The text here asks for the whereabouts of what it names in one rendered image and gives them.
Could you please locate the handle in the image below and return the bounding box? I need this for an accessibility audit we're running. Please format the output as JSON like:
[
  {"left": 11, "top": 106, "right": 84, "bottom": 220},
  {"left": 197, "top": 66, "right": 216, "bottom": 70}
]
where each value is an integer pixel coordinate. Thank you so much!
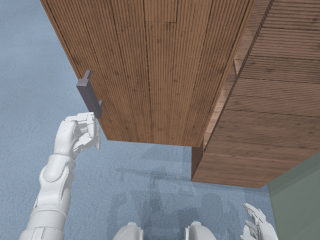
[{"left": 76, "top": 69, "right": 103, "bottom": 119}]

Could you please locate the right robot hand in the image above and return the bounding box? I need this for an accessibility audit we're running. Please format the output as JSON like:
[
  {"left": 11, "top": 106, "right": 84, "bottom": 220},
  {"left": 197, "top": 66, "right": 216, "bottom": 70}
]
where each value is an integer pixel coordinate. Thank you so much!
[{"left": 240, "top": 203, "right": 279, "bottom": 240}]

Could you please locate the cupboard door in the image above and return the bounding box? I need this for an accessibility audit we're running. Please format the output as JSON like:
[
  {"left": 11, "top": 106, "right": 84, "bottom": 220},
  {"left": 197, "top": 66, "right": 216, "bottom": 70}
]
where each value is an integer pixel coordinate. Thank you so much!
[{"left": 40, "top": 0, "right": 257, "bottom": 147}]

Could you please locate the left robot hand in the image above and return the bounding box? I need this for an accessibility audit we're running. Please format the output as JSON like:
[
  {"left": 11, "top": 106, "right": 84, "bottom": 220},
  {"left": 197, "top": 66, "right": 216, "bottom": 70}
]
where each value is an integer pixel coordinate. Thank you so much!
[{"left": 53, "top": 112, "right": 101, "bottom": 160}]

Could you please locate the robot right thigh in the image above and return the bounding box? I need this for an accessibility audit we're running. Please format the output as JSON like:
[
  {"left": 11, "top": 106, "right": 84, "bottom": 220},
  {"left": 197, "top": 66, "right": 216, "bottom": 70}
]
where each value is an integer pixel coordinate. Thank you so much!
[{"left": 183, "top": 224, "right": 217, "bottom": 240}]

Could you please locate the robot right shin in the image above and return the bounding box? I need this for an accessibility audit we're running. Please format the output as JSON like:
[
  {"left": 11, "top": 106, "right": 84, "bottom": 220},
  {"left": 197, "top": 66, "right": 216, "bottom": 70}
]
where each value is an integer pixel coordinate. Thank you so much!
[{"left": 191, "top": 221, "right": 201, "bottom": 226}]

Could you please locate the robot left forearm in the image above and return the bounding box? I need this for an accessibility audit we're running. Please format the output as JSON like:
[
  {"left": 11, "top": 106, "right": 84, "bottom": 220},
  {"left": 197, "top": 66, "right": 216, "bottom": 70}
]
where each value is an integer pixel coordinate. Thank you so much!
[{"left": 18, "top": 154, "right": 76, "bottom": 240}]

